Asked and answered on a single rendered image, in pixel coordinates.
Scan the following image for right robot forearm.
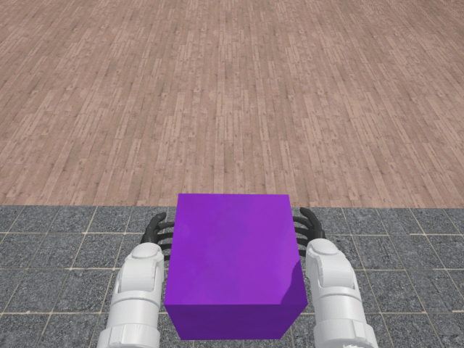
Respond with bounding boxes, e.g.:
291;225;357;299
305;239;378;348

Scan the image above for left robot forearm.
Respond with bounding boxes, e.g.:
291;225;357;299
96;242;164;348

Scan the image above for right robot hand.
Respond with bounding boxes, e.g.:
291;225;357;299
292;207;326;257

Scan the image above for left robot hand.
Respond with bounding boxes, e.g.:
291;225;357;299
140;212;175;261

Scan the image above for carton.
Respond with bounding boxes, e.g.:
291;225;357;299
164;194;308;340

